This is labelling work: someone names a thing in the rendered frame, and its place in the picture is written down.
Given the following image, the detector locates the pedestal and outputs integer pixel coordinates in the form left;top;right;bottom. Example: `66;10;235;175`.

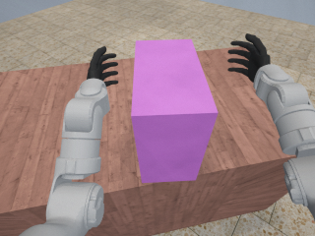
0;46;296;236

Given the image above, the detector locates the robot right forearm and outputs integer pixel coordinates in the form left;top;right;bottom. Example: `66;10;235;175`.
253;64;315;158

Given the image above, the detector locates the robot left forearm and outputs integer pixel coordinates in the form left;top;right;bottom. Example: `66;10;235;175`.
46;78;110;220

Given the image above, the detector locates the right robot upper arm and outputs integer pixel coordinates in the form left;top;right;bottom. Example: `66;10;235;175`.
283;155;315;221

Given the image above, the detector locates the carton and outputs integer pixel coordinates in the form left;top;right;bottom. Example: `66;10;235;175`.
131;39;219;183

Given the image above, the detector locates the robot right hand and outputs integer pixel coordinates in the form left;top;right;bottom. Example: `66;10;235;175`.
227;33;271;83

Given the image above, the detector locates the left robot upper arm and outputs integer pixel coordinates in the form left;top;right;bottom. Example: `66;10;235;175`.
19;181;104;236

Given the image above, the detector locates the robot left hand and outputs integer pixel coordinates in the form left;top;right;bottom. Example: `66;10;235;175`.
87;46;119;87

